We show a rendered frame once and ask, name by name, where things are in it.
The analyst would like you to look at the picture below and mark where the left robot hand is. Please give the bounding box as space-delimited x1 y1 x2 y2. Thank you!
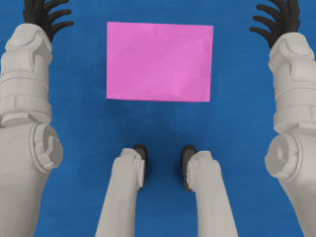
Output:
22 0 74 42

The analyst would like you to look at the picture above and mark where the left robot forearm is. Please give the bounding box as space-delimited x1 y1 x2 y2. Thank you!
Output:
0 23 52 129

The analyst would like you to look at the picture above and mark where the robot right upper arm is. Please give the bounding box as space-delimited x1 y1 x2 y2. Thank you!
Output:
265 132 316 237

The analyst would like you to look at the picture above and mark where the robot left upper arm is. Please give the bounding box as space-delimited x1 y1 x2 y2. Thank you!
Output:
0 121 63 237

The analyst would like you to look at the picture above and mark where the robot left foot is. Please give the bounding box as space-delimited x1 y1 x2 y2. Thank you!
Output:
132 143 148 191

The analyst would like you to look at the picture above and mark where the left robot thigh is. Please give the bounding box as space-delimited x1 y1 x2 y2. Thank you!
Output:
95 154 145 237

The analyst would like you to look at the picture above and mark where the right robot forearm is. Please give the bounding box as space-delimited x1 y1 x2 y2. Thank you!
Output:
268 32 316 136

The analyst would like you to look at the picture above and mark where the carton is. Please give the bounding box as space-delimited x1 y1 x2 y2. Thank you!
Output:
107 22 213 103

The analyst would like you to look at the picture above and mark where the right robot hand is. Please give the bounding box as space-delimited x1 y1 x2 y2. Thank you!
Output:
249 0 300 49

